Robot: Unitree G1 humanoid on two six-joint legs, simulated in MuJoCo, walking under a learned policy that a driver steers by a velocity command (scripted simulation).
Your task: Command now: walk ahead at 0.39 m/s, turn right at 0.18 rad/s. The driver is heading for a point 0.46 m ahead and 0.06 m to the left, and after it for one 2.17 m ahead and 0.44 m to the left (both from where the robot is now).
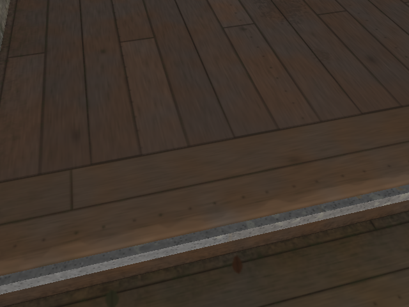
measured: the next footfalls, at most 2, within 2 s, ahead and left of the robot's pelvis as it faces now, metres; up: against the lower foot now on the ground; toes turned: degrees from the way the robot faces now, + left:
right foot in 0.36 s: +0.40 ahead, -0.11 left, +0.16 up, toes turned -5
left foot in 0.90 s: +0.35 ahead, +0.10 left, +0.16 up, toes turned +21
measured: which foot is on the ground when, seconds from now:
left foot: down 0.00-0.38, up 0.40-0.88, down 0.90-1.00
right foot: up 0.00-0.34, down 0.36-0.90, up 0.92-1.00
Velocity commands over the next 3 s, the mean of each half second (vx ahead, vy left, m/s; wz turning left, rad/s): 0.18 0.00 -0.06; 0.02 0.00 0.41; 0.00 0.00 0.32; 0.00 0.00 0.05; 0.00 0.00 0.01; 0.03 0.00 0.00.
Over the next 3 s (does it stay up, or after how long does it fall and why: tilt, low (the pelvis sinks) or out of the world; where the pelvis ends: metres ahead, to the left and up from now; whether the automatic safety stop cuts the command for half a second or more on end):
stays up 0.38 -0.03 0.24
